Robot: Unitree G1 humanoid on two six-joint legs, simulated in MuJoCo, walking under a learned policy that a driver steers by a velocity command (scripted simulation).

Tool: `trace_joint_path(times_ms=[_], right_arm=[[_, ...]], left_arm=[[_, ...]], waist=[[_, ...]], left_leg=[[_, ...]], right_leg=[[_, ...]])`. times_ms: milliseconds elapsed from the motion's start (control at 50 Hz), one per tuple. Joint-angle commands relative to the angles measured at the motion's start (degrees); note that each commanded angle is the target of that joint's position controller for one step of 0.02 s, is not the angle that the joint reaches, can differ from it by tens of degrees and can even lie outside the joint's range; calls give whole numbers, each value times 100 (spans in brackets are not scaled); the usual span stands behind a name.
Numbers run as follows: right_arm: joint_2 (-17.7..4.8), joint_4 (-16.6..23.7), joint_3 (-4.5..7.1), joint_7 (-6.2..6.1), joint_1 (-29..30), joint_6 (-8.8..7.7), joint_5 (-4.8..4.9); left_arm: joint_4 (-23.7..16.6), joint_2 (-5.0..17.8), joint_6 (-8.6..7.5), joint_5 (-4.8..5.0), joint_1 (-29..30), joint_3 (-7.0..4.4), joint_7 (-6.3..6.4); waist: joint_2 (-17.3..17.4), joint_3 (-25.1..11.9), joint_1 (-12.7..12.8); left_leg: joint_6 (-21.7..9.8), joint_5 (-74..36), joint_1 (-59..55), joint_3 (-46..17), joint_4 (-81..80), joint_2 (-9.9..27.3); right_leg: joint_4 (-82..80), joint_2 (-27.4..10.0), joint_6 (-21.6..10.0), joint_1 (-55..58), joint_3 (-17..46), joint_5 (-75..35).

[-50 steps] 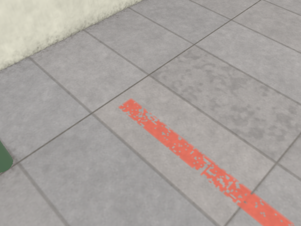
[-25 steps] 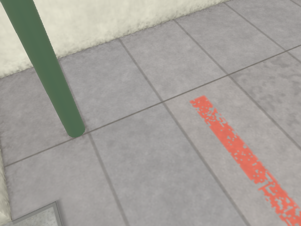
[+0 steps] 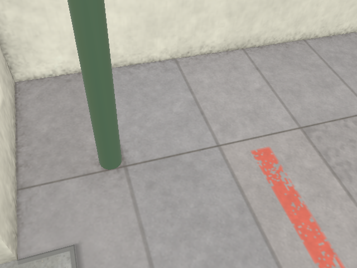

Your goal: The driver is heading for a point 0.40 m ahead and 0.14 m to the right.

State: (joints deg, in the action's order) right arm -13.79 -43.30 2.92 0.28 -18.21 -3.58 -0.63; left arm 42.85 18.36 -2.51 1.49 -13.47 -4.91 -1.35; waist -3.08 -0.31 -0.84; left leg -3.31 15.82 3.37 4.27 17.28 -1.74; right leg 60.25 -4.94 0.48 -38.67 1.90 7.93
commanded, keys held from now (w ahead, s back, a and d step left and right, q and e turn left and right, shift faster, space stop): w+e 0.34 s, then no key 0.66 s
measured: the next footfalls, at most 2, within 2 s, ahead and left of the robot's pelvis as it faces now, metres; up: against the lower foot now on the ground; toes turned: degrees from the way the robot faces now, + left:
right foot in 0.30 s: +0.30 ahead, -0.14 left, +0.00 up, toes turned -11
left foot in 0.72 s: +0.55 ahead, +0.01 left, +0.00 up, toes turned -17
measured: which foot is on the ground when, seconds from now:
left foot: down 0.00-0.28, up 0.30-0.70, down 0.72-1.00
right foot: up 0.00-0.28, down 0.30-0.76, up 0.78-0.96, down 0.98-1.00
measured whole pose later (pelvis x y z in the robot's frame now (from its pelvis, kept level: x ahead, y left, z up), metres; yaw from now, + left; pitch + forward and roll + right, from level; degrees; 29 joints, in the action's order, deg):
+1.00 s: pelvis +0.41 -0.05 -0.02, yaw -18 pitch +0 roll +1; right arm -12.2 -41.8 0.9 -0.4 -9.7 -0.9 -1.0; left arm 47.1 14.8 1.9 -0.8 -11.6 -1.9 0.9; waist -0.8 1.5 0.1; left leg -1.2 9.1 21.8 1.2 30.3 -1.2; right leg 33.2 -1.8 2.1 -15.1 3.0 18.0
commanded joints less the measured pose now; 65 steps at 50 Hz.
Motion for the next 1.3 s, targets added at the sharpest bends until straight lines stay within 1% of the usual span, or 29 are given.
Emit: trace_joint_path(times_ms=[20, 180, 240, 280, 300, 320, 340, 360, 400, 460, 480, 520, 580, 640, 700, 720, 740, 760, 780, 800, 820, 860, 920, 980, 1000, 1020, 1060, 1140, 1300], right_arm=[[-889, 312, 228, -64, 105, -169, -45], [-1108, -15, 287, -140, -340, -59, 95], [-1367, 4, 328, -233, -333, 47, 77], [-1492, 66, 336, -282, -214, 95, 99], [-1364, 195, 267, -280, -201, 9, 75], [-414, 491, -9, -125, -798, -163, -26], [-902, 559, 50, -29, -96, -398, 153], [-1130, 756, 116, 14, 434, -480, 361], [-1164, 695, 121, -32, 377, -446, 102], [-1032, 537, 118, -67, -97, -182, 13], [-789, 527, 67, -97, -108, -150, 75], [-560, 610, -26, -126, 177, -122, 11], [-580, 647, -32, -46, 617, -146, 39], [-722, 755, 29, 28, 929, -182, 67], [-922, 748, 150, 1, 729, -211, -78], [-1027, 725, 189, -37, 571, -245, -136], [-1355, 825, 238, -92, 466, -268, -222], [-1162, 839, 165, -119, 388, -200, -311], [-595, 721, 31, -86, 119, -120, -197], [-469, 645, -36, -44, 162, -66, -82], [-582, 616, -5, -26, 313, 0, -47], [-815, 684, 59, -36, 954, 107, -53], [-757, 658, 58, -89, 1211, 237, -88], [-390, 455, -80, -90, 940, 204, -1], [-477, 457, -52, -81, 794, 179, -38], [-489, 458, -40, -92, 895, 161, -69], [-509, 408, -17, -137, 962, 137, -38], [-443, 237, -15, -148, 815, 138, 20], [-457, -150, 18, -163, 807, 237, 56]], left_arm=[[-457, 256, -105, 25, 529, -28, -8], [-921, -67, -199, 1, 1510, 189, -308], [-1035, 179, -151, -11, 1289, 105, -362], [-789, 704, -92, 28, -147, -154, -280], [-631, 1039, -12, 13, -1012, -290, -151], [-601, 1596, -51, 18, -1060, -381, -98], [-653, 1121, -92, -18, -1295, -263, -76], [-660, 877, -125, -88, -903, -182, -62], [-832, 578, -172, -108, 14, -76, -62], [-778, 536, -239, -176, 396, -11, -11], [-714, 504, -219, -156, 431, 3, 7], [-604, 586, -163, -153, 452, -2, 61], [-426, 581, -38, -139, 204, 19, 121], [-274, 541, 25, -131, 82, 63, 116], [-184, 509, -33, -81, 277, 82, 118], [-132, 400, -56, -94, 146, 116, 121], [-172, 225, -113, -230, -144, 172, 118], [3, -48, -133, -215, -876, 259, 133], [-7, 256, -60, -166, -582, 224, 131], [-76, 435, 55, -102, -331, 162, 135], [-52, 380, 194, -85, -123, 151, 171], [-31, 267, 425, -96, -14, 150, 229], [267, 51, 443, -139, -362, 177, 239], [290, 93, 413, -323, -356, 191, 241], [233, 380, 402, -273, -165, 141, 277], [284, 299, 365, -230, -30, 143, 277], [306, 114, 239, -245, 111, 200, 281], [465, 119, 84, -178, -179, 207, 281], [700, 66, 126, -153, -387, 236, 312]], waist=[[721, 384, -157], [622, 794, -478], [997, 201, -116], [1028, -665, 754], [600, -1183, 1178], [-975, -1834, 418], [-322, -2377, 927], [-108, -1376, 882], [540, -448, 258], [297, -245, -160], [284, -193, -183], [55, -191, -110], [-163, -475, 195], [-236, -431, 336], [-290, -345, 32], [-128, -416, -33], [499, -835, 114], [1509, -1559, 295], [1752, -1755, -9], [1407, -1509, -21], [1032, -1237, -7], [1014, -630, 177], [1231, -518, 311], [829, -381, 297], [399, -114, 46], [38, 61, 9], [-56, 108, 1], [84, -94, 60], [295, -82, 117]], left_leg=[[-580, -1667, -248, -431, -948, 1357], [-419, -3092, -955, 328, -734, 1658], [-313, -6325, -1278, 503, 444, 1758], [-147, -6781, -679, 651, 2411, 1610], [34, -4917, 764, 598, 3998, 1379], [419, 1427, 3393, 61, 6191, 53], [339, 1628, 3964, -1161, 6777, -30], [251, 1131, 4271, -1170, 6565, 270], [344, 612, 3648, -937, 5780, 667], [618, 362, 2752, -737, 5127, 758], [685, 268, 2666, -624, 4602, 756], [749, -323, 2435, -412, 3575, 612], [719, -1660, 2179, -386, 2481, 448], [540, -1799, 2165, -518, 1871, 385], [258, -1788, 1729, -581, 1020, 309], [112, -2785, 1201, -664, 689, 412], [-181, -5005, 324, -1300, 1003, 1137], [-1116, -5980, -733, -2278, 1199, 2047], [-1453, -5640, -738, -2828, 881, 2284], [-1337, -4357, -554, -2843, 722, 2190], [-1145, -3098, -259, -2760, 527, 2029], [-800, -1340, 815, -2296, 74, 1682], [-552, -254, 1614, -1491, -8, 1113], [-24, 945, 1936, -1254, 241, 831], [173, 1055, 1816, -1003, 378, 557], [298, 637, 1362, -770, 581, 388], [238, -88, 963, -757, 928, 398], [127, -1357, 760, -709, 1209, 381], [168, -1920, 616, -702, 1333, 377]], right_leg=[[-651, 72, 77, -767, 353, -822], [-2455, 219, -275, -547, -461, -823], [-2484, 753, -647, 404, -972, 69], [-2828, 1097, -1046, 2492, -916, 3], [-2934, 507, -1356, 4343, 116, -5], [-3223, -1181, -2519, 6419, 3508, 854], [-4071, -1390, -2587, 6572, 4541, 1310], [-4250, -1301, -2242, 5806, 3542, 370], [-4158, -870, -1946, 3918, 2048, -2252], [-4477, -572, -1871, 2531, 1119, -3576], [-4473, -437, -1788, 2356, 842, -3693], [-4393, -128, -1604, 2115, 362, -3980], [-4205, -36, -1369, 2483, 233, -3431], [-3898, -299, -1263, 2853, 578, -2776], [-3363, -370, -1028, 2997, 889, -2237], [-2968, -90, -802, 2919, 803, -2053], [-2261, 353, -500, 2557, 602, -1051], [-1233, 741, -101, 1835, 420, 1034], [-657, 685, 107, 1541, 477, 2936], [-435, 534, 173, 1279, 554, 3322], [-318, 414, 252, 1155, 492, 3148], [-1120, 218, 329, 1522, 358, 2518], [-2403, 434, 270, 2640, -64, 1046], [-3359, 187, -16, 3110, 175, 263], [-3436, 5, -200, 2576, 400, 901], [-3561, 90, -295, 1906, 399, 1778], [-3700, 119, -190, 1656, 387, 1608], [-3476, 185, -80, 1999, 294, 607], [-3396, 270, -99, 2241, 198, -5]])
